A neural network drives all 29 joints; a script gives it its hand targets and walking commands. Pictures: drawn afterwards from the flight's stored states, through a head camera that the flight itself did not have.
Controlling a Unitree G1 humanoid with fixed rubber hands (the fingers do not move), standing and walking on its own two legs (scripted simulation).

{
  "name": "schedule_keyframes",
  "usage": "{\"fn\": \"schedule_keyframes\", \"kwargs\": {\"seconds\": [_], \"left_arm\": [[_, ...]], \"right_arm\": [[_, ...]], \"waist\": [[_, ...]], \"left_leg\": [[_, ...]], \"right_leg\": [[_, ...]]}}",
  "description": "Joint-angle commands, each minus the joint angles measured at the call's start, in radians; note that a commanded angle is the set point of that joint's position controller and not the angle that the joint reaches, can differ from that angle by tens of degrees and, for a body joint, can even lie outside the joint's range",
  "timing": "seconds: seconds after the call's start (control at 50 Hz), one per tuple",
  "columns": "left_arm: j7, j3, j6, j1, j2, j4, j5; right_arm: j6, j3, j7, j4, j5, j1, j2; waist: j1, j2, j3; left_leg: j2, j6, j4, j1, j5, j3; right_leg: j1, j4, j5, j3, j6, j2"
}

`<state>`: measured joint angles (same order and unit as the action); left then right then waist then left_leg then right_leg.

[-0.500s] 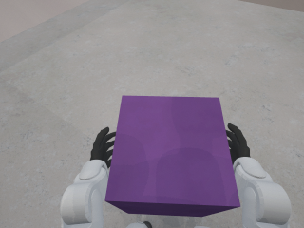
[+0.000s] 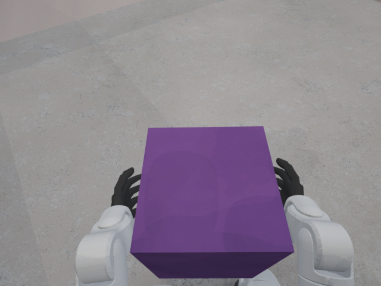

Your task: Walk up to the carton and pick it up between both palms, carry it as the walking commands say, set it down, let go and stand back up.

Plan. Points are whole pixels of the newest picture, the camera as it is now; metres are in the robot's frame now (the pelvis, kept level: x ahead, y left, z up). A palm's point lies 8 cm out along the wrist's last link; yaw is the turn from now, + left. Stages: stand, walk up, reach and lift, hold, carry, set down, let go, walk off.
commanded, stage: carry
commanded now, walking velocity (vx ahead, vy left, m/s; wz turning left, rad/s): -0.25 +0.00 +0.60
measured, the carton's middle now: (205, 210) +0.25 +0.01 +0.01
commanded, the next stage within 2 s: none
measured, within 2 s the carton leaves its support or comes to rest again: neither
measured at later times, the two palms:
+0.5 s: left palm out of the picture +0.00 +0.17 +0.11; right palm out of the picture +0.07 -0.13 +0.09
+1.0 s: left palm out of the picture -0.26 +0.20 +0.10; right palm out of the picture -0.10 -0.06 +0.09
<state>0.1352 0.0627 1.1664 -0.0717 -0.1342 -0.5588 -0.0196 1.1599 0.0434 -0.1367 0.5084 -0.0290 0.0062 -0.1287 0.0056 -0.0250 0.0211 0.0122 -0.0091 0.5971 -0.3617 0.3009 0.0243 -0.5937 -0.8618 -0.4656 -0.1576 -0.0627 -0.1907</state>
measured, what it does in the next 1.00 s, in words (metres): walks backwards, turning left: right foot, then left foot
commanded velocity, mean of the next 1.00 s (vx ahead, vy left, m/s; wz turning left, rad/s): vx -0.25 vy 0.00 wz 0.60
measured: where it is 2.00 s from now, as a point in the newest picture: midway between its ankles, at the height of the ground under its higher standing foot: outside the picture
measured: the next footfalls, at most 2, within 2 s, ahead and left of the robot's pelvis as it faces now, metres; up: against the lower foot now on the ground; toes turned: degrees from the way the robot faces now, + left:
right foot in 0.30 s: -0.09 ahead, -0.12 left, +0.00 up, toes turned +2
left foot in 0.66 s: -0.29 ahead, +0.13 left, +0.00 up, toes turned +27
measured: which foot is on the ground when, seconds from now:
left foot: down 0.00-0.32, up 0.34-0.64, down 0.66-1.00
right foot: up 0.00-0.28, down 0.30-0.66, up 0.68-1.00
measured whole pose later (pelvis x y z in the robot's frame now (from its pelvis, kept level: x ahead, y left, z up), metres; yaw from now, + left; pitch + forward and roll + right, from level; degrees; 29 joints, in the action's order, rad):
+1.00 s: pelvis -0.38 -0.06 +0.00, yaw +32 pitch +5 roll -1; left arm 0.14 0.04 1.16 -0.04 -0.13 -0.59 -0.01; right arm 1.15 0.06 -0.13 0.58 -0.03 0.02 -0.13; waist 0.00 0.04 0.06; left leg -0.02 -0.01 0.42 -0.50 0.00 -0.09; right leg -0.32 -0.64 -0.43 -0.09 -0.04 0.00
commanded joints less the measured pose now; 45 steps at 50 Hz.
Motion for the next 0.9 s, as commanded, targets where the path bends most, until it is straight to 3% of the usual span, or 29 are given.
{"fn": "schedule_keyframes", "kwargs": {"seconds": [0.0,0.04,0.08,0.18,0.24,0.26,0.28,0.3,0.32,0.34,0.36,0.4,0.44,0.54,0.58,0.6,0.62,0.64,0.66,0.68,0.7,0.72,0.76,0.82,0.88], "left_arm": [[-0.128,-0.765,-0.039,0.48,-0.853,-0.167,0.316],[-0.134,-0.784,-0.044,0.473,-0.86,-0.163,0.323],[-0.129,-0.783,-0.042,0.446,-0.831,-0.16,0.32],[-0.109,-0.73,-0.018,0.361,-0.752,-0.122,0.272],[-0.105,-0.688,-0.009,0.338,-0.732,-0.106,0.248],[-0.107,-0.675,-0.006,0.325,-0.731,-0.097,0.242],[-0.11,-0.663,-0.006,0.324,-0.727,-0.092,0.239],[-0.115,-0.642,-0.007,0.321,-0.705,-0.071,0.231],[-0.114,-0.639,-0.015,0.34,-0.734,-0.085,0.223],[-0.12,-0.631,-0.015,0.345,-0.751,-0.097,0.222],[-0.127,-0.629,-0.026,0.367,-0.754,-0.122,0.224],[-0.134,-0.619,-0.036,0.397,-0.746,-0.128,0.235],[-0.129,-0.605,-0.025,0.379,-0.707,-0.108,0.229],[-0.117,-0.594,-0.003,0.328,-0.662,-0.088,0.223],[-0.114,-0.609,-0.001,0.324,-0.666,-0.085,0.226],[-0.112,-0.617,-0.001,0.323,-0.669,-0.079,0.226],[-0.111,-0.627,0.001,0.332,-0.679,-0.074,0.228],[-0.11,-0.633,0.0,0.342,-0.679,-0.072,0.229],[-0.116,-0.661,0.004,0.347,-0.708,-0.113,0.241],[-0.113,-0.674,-0.008,0.39,-0.745,-0.121,0.247],[-0.119,-0.708,-0.016,0.433,-0.783,-0.142,0.277],[-0.125,-0.74,-0.027,0.485,-0.832,-0.161,0.306],[-0.134,-0.779,-0.037,0.5,-0.875,-0.162,0.324],[-0.128,-0.776,-0.038,0.458,-0.832,-0.161,0.318],[-0.115,-0.742,-0.025,0.4,-0.774,-0.136,0.288]], "right_arm": [[-0.022,-0.6,0.148,0.134,0.241,-0.314,-0.809],[-0.033,-0.594,0.148,0.129,0.229,-0.286,-0.799],[-0.034,-0.593,0.139,0.139,0.22,-0.262,-0.77],[-0.01,-0.611,0.13,0.143,0.223,-0.244,-0.718],[0.004,-0.638,0.129,0.147,0.238,-0.263,-0.719],[0.008,-0.647,0.128,0.149,0.242,-0.271,-0.718],[0.012,-0.653,0.127,0.149,0.242,-0.276,-0.724],[0.019,-0.659,0.124,0.145,0.234,-0.287,-0.726],[0.019,-0.672,0.127,0.178,0.248,-0.357,-0.731],[0.014,-0.692,0.134,0.155,0.269,-0.376,-0.774],[0.005,-0.714,0.141,0.171,0.292,-0.408,-0.793],[-0.005,-0.72,0.139,0.162,0.3,-0.401,-0.807],[0.001,-0.706,0.122,0.15,0.288,-0.383,-0.777],[0.028,-0.673,0.1,0.11,0.272,-0.312,-0.749],[0.031,-0.655,0.101,0.087,0.264,-0.288,-0.743],[0.031,-0.646,0.104,0.075,0.258,-0.277,-0.744],[0.029,-0.634,0.108,0.061,0.249,-0.266,-0.742],[0.027,-0.629,0.114,0.055,0.246,-0.266,-0.739],[0.018,-0.616,0.112,0.05,0.235,-0.26,-0.717],[0.014,-0.623,0.122,0.08,0.251,-0.308,-0.743],[0.003,-0.61,0.133,0.098,0.248,-0.314,-0.775],[-0.007,-0.6,0.14,0.114,0.244,-0.334,-0.808],[-0.024,-0.586,0.148,0.114,0.229,-0.31,-0.819],[-0.028,-0.585,0.135,0.127,0.219,-0.276,-0.779],[-0.015,-0.591,0.124,0.126,0.214,-0.248,-0.738]], "waist": [[-0.008,0.22,0.244],[-0.017,0.209,0.246],[-0.023,0.182,0.244],[-0.029,0.227,0.26],[-0.023,0.25,0.27],[-0.011,0.244,0.279],[-0.009,0.151,0.273],[0.009,-0.13,0.228],[0.001,-0.286,0.17],[-0.005,-0.135,0.121],[-0.012,-0.056,0.118],[-0.021,-0.121,0.122],[-0.02,-0.16,0.137],[0.007,-0.254,0.227],[0.005,-0.262,0.267],[-0.003,-0.246,0.271],[-0.01,-0.165,0.274],[-0.016,-0.009,0.268],[-0.02,0.411,0.283],[-0.005,0.314,0.235],[-0.017,0.323,0.263],[-0.017,0.259,0.257],[-0.021,0.234,0.259],[-0.03,0.188,0.266],[-0.033,0.222,0.276]], "left_leg": [[0.274,0.094,-0.182,0.125,-0.573,-0.208],[0.226,0.11,-0.217,0.112,-0.354,-0.193],[0.222,0.126,-0.225,0.133,-0.33,-0.245],[0.223,0.136,-0.286,0.16,-0.279,-0.38],[0.193,0.099,-0.332,0.078,-0.173,-0.377],[0.165,0.063,-0.323,0.024,-0.123,-0.348],[0.1,0.018,-0.258,-0.075,-0.024,-0.291],[-0.031,-0.053,-0.057,-0.243,0.087,-0.152],[-0.071,-0.045,0.336,-0.249,0.228,0.01],[-0.021,-0.027,0.567,-0.205,0.202,-0.049],[-0.007,-0.016,0.663,-0.172,0.124,-0.081],[0.001,-0.019,0.736,-0.202,0.02,-0.058],[0.005,-0.029,0.6,-0.23,0.04,0.002],[-0.018,-0.016,0.201,-0.11,0.184,0.113],[-0.029,-0.007,0.028,-0.039,0.152,0.124],[-0.019,-0.012,-0.117,0.021,0.032,0.126],[0.032,-0.02,-0.229,0.12,-0.05,0.072],[0.163,-0.006,-0.259,0.229,-0.227,-0.085],[0.449,0.122,-0.215,0.224,-0.711,-0.441],[0.404,0.139,-0.133,0.168,-1.0,-0.333],[0.38,0.154,-0.137,0.153,-0.866,-0.295],[0.306,0.131,-0.168,0.118,-0.683,-0.228],[0.232,0.117,-0.209,0.108,-0.417,-0.184],[0.225,0.13,-0.244,0.139,-0.296,-0.253],[0.229,0.136,-0.293,0.175,-0.251,-0.348]], "right_leg": [[-0.031,-0.258,0.008,0.111,-0.015,0.057],[-0.02,-0.309,0.088,0.106,-0.015,0.073],[-0.022,-0.265,0.074,0.116,-0.015,0.092],[0.098,0.026,-0.007,0.111,0.005,0.159],[0.305,0.315,0.014,0.058,0.036,0.196],[0.42,0.461,0.079,0.041,0.046,0.18],[0.527,0.547,0.102,0.12,0.065,0.08],[0.534,0.619,0.109,0.362,0.146,-0.183],[0.308,0.641,0.305,0.445,0.256,-0.395],[0.202,0.636,0.376,0.323,0.273,-0.332],[0.156,0.609,0.327,0.213,0.235,-0.254],[0.2,0.537,0.334,0.078,0.177,-0.16],[0.284,0.476,0.396,0.053,0.157,-0.121],[0.409,0.389,0.722,0.097,0.188,-0.191],[0.438,0.335,0.828,0.095,0.158,-0.216],[0.414,0.313,0.814,0.074,0.116,-0.214],[0.328,0.241,0.698,0.041,0.067,-0.186],[0.153,0.149,0.363,0.026,0.016,-0.141],[-0.031,0.018,-0.159,-0.042,-0.053,0.01],[-0.011,-0.112,-0.192,0.062,-0.045,0.03],[-0.023,-0.177,-0.17,0.081,-0.03,0.062],[-0.01,-0.231,-0.073,0.107,-0.027,0.065],[0.002,-0.29,0.042,0.1,-0.024,0.08],[0.018,-0.216,0.042,0.113,-0.018,0.109],[0.08,-0.033,-0.004,0.102,-0.003,0.155]]}}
